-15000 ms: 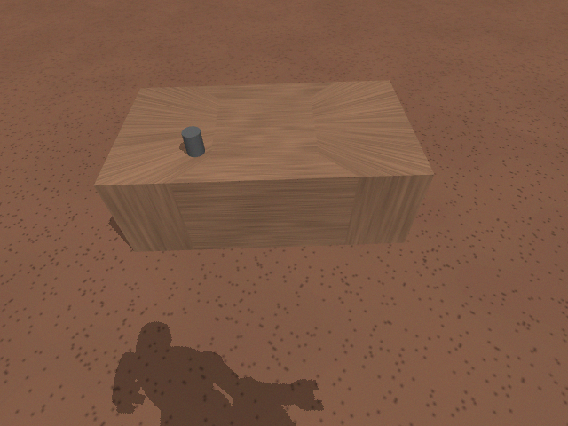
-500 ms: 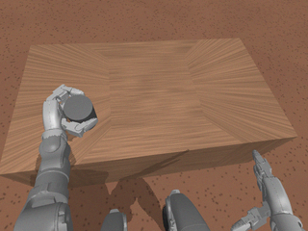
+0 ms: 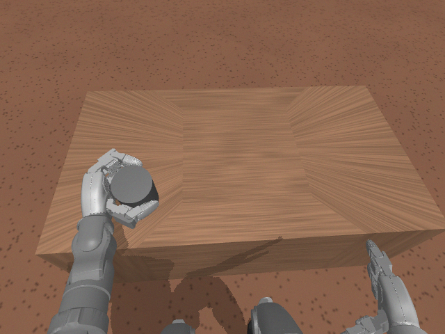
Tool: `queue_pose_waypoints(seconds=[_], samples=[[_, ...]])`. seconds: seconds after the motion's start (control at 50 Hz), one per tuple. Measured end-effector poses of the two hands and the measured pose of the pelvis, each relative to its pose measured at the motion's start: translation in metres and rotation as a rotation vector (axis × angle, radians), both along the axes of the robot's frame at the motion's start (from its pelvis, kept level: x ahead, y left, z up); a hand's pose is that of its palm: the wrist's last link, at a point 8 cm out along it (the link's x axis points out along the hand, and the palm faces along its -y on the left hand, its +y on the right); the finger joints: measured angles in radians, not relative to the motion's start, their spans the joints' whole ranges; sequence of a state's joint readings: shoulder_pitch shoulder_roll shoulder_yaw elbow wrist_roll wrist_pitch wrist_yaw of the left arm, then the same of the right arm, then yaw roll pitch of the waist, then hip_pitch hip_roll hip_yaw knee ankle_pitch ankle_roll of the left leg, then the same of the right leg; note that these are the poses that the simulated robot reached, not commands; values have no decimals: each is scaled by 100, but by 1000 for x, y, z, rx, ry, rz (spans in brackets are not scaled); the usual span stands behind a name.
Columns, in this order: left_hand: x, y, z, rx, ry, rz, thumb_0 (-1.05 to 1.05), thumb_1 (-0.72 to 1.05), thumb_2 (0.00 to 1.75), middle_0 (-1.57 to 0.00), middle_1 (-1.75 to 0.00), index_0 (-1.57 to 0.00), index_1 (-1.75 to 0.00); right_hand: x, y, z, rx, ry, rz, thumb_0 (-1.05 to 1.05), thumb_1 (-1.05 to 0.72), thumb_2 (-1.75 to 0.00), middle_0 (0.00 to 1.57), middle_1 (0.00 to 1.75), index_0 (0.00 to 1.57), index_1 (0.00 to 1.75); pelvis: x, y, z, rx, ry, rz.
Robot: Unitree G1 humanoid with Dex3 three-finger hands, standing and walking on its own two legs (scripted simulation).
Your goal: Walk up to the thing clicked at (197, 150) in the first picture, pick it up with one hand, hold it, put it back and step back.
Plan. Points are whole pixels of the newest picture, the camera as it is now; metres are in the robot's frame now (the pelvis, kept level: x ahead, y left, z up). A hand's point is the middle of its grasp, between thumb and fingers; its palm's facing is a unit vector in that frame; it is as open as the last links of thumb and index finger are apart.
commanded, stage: lift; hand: left
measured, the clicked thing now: (137, 192) +0.37 +0.16 +0.02
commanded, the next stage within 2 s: hold in 0.18 s
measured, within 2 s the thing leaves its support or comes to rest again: neither
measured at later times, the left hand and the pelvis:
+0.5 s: hand (127, 192) +0.35 +0.16 +0.06, palm faces +0.09 -1.00 -0.01, open 10.1 cm; pelvis +0.01 +0.00 +0.01, yaw +0 degrees
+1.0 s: hand (122, 199) +0.33 +0.16 +0.07, palm faces +0.11 -0.99 -0.01, open 10.1 cm; pelvis +0.01 +0.00 +0.02, yaw +0 degrees
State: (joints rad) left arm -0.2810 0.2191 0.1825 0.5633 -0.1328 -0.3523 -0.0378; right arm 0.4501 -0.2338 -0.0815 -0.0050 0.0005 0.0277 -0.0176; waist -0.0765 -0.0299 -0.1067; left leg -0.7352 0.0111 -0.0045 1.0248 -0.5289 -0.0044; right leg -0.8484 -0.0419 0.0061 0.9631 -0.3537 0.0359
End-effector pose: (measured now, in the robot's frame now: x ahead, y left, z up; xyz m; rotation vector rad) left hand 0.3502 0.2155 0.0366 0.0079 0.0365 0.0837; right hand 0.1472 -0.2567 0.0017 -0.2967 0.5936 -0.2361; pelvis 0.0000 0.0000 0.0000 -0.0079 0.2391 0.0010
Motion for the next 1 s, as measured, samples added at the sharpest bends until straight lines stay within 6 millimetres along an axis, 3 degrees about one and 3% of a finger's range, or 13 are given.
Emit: queue_pose_waypoints(seconds=[0.48,1.0], samples=[[-22,0,22,2,-8,9,-3,-59,112,-68,-110,-82,-121,10,3,-3,39,29,-8,-1,52,-6,5,5,5,6,12,0,12,1,-41,2],[-46,0,39,1,-18,25,-3,-59,112,-68,-110,-82,-121,8,-1,-7,59,38,-13,-1,52,-6,5,5,5,6,10,-5,18,5,-78,7]])
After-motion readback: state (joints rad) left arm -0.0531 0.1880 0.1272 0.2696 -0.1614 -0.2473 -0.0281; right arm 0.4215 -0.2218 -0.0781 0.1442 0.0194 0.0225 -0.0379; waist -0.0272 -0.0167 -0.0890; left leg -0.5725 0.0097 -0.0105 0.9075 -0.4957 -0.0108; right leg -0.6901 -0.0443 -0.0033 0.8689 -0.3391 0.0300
